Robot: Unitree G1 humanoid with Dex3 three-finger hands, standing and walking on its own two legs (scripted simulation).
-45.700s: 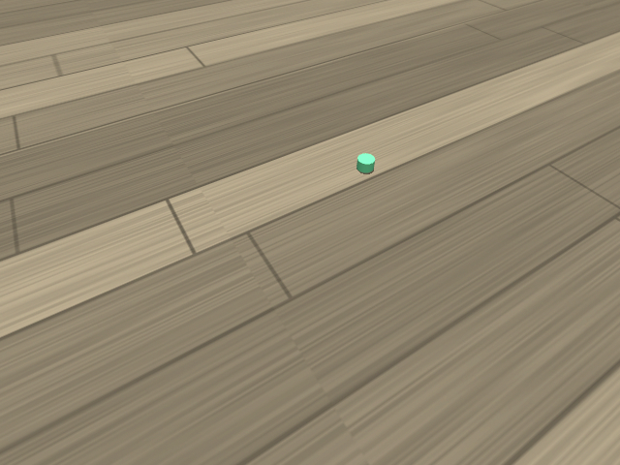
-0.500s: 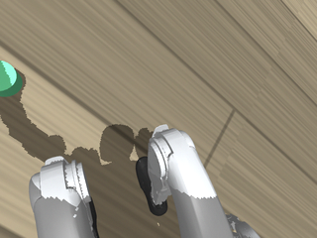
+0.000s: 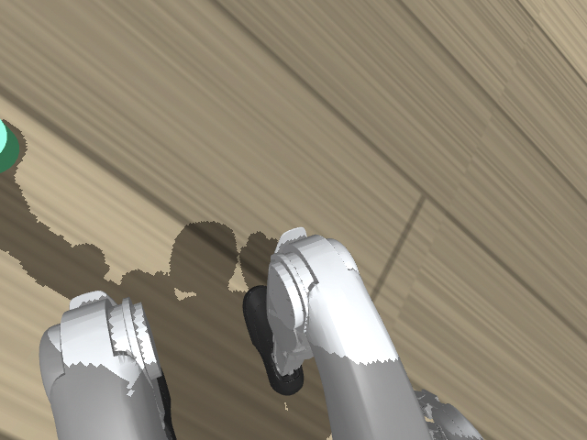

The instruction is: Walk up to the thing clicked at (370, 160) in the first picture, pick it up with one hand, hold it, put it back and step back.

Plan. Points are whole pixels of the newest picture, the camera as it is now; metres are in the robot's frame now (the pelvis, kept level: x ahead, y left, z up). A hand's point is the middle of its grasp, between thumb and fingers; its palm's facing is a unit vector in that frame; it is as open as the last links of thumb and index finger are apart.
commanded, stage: rise first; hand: left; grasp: from above
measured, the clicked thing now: out of the picture +0.55 +0.29 -0.30
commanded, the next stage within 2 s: none
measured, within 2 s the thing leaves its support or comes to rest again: neither
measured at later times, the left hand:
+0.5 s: hand out of the picture +0.50 +0.33 -0.18, palm faces -0.46 -0.08 -0.89, open 14.1 cm
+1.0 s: hand out of the picture +0.50 +0.33 -0.18, palm faces -0.47 -0.07 -0.88, open 14.2 cm
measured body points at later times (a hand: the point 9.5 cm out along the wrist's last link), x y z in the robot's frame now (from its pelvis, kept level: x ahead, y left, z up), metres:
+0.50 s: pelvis +0.00 +0.00 +0.00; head +0.27 +0.10 +0.34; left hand +0.52 +0.33 -0.13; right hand +0.02 -0.26 -0.07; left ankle +0.06 +0.11 -0.30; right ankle +0.12 -0.12 -0.30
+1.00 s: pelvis -0.01 +0.00 +0.00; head +0.27 +0.10 +0.34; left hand +0.52 +0.33 -0.13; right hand +0.02 -0.27 -0.06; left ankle +0.06 +0.11 -0.30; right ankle +0.12 -0.12 -0.30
